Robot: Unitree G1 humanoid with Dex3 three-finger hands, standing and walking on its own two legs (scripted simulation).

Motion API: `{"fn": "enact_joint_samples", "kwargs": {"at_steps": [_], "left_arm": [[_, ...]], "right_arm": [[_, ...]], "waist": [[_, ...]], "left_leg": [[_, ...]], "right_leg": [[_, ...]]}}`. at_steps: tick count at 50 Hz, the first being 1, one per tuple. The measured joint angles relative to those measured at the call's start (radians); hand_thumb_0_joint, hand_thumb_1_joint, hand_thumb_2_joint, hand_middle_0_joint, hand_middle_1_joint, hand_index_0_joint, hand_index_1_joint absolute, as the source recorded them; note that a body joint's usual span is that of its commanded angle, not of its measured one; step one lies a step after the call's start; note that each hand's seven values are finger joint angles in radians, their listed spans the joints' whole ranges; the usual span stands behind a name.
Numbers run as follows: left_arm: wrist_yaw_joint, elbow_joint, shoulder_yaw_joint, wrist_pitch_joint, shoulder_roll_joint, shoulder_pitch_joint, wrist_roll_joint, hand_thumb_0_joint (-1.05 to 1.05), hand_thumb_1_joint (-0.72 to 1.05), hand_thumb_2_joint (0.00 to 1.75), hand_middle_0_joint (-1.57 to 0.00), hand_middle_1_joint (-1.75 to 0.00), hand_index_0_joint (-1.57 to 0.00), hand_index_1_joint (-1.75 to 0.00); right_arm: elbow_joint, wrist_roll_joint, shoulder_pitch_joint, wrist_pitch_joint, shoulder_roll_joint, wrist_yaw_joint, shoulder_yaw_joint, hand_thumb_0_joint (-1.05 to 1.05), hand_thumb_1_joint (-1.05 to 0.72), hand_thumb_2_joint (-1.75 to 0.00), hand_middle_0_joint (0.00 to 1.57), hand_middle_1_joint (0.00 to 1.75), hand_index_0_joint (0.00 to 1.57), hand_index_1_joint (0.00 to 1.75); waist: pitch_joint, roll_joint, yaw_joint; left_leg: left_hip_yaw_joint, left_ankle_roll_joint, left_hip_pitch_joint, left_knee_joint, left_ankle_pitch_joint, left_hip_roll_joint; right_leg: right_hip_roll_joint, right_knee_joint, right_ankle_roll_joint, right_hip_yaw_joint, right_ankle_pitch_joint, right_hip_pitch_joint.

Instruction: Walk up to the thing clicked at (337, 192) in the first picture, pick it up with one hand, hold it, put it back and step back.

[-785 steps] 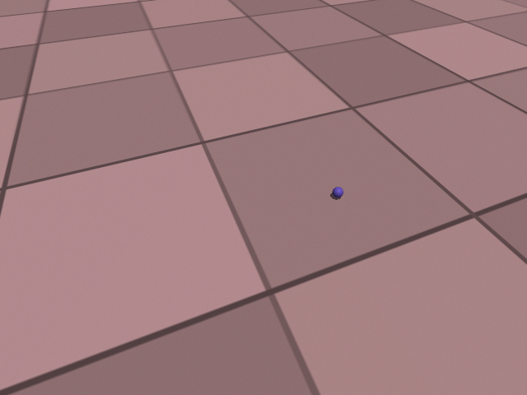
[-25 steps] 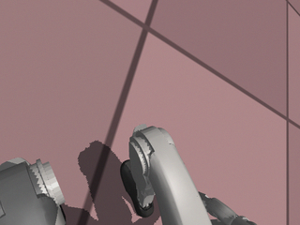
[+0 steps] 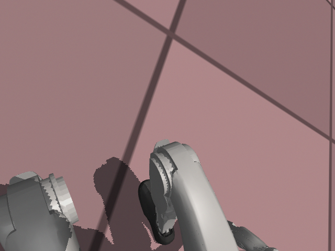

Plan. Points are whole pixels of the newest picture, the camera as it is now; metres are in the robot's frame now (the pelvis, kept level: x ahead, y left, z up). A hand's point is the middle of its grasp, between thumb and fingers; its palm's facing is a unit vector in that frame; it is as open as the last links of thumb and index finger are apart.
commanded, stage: settle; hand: left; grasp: from above
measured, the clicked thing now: out of the picture +0.43 +0.37 -0.26
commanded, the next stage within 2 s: lift in 0.64 s
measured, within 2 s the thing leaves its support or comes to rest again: neither
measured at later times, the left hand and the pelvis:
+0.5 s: hand out of the picture +0.40 +0.36 -0.16, palm faces -0.43 -0.15 -0.89, open 6.5 cm; pelvis +0.00 +0.00 +0.02, yaw +4 degrees
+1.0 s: hand out of the picture +0.39 +0.36 -0.10, palm faces -0.43 -0.16 -0.89, open 6.4 cm; pelvis -0.01 -0.01 +0.05, yaw +7 degrees
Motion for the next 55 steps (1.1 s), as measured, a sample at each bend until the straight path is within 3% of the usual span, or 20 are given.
{"fn": "enact_joint_samples", "kwargs": {"at_steps": [6,9,14,20,31,38,45,55], "left_arm": [[-0.028,-0.109,-0.009,0.027,-0.056,0.032,-0.012,-0.08,0.36,0.3,-0.75,-0.47,-1.01,-0.44],[-0.054,-0.142,-0.034,0.056,-0.092,0.04,-0.031,-0.08,0.36,0.29,-0.75,-0.46,-1.02,-0.44],[-0.127,-0.162,-0.087,0.097,-0.146,0.035,-0.06,-0.09,0.36,0.28,-0.76,-0.46,-1.03,-0.43],[-0.213,-0.195,-0.116,0.092,-0.184,0.03,-0.077,-0.09,0.36,0.28,-0.76,-0.45,-1.03,-0.43],[-0.262,-0.291,-0.079,0.052,-0.2,0.049,-0.04,-0.08,0.34,0.31,-0.76,-0.45,-1.03,-0.44],[-0.284,-0.298,-0.084,0.066,-0.203,0.035,-0.041,-0.07,0.33,0.34,-0.76,-0.45,-1.03,-0.46],[-0.332,-0.339,-0.084,0.078,-0.226,0.054,-0.068,-0.07,0.33,0.34,-0.76,-0.45,-1.03,-0.46],[-0.413,-0.499,-0.102,0.096,-0.287,0.152,-0.102,-0.07,0.34,0.34,-0.74,-0.47,-1.02,-0.48]], "right_arm": [[0.006,0.026,0.01,0.013,0.008,0.008,-0.044,0.0,-0.91,-0.89,0.2,0.3,0.2,0.3],[0.008,0.046,0.013,0.026,0.016,0.011,-0.073,0.0,-0.91,-0.89,0.2,0.3,0.2,0.3],[0.002,0.086,0.013,0.049,0.027,0.011,-0.112,0.0,-0.91,-0.89,0.2,0.3,0.2,0.3],[-0.017,0.123,0.022,0.083,0.034,-0.002,-0.129,0.0,-0.91,-0.9,0.2,0.3,0.2,0.3],[-0.023,0.146,0.059,0.161,0.041,-0.052,-0.153,0.0,-0.92,-0.9,0.2,0.3,0.2,0.3],[-0.02,0.155,0.079,0.194,0.045,-0.08,-0.173,0.0,-0.92,-0.9,0.2,0.3,0.2,0.3],[-0.021,0.171,0.104,0.213,0.051,-0.096,-0.193,0.0,-0.93,-0.9,0.2,0.3,0.2,0.3],[-0.019,0.21,0.118,0.249,0.068,-0.126,-0.247,0.0,-0.93,-0.9,0.2,0.3,0.2,0.3]], "waist": [[-0.063,0.035,0.027],[-0.101,0.061,0.044],[-0.144,0.101,0.072],[-0.158,0.121,0.096],[-0.173,0.13,0.102],[-0.193,0.143,0.103],[-0.211,0.156,0.112],[-0.27,0.172,0.155]], "left_leg": [[0.01,0.001,-0.015,-0.01,0.001,-0.004],[0.025,0.007,-0.022,-0.022,0.004,-0.003],[0.058,0.019,-0.024,-0.05,0.016,-0.001],[0.087,0.021,-0.014,-0.085,0.034,-0.002],[0.105,0.011,-0.003,-0.116,0.051,-0.01],[0.12,0.015,0.005,-0.145,0.06,-0.01],[0.135,0.017,0.026,-0.187,0.065,-0.01],[0.165,0.024,0.102,-0.282,0.066,-0.007]], "right_leg": [[-0.008,-0.003,-0.004,0.006,-0.008,-0.012],[-0.012,-0.009,-0.006,0.016,-0.01,-0.019],[-0.02,-0.02,-0.008,0.038,-0.01,-0.023],[-0.031,-0.035,-0.009,0.059,-0.002,-0.021],[-0.044,-0.043,-0.016,0.071,0.003,-0.021],[-0.049,-0.064,-0.019,0.08,0.008,-0.015],[-0.057,-0.098,-0.022,0.089,0.009,0.003],[-0.069,-0.18,-0.024,0.107,0.006,0.071]]}}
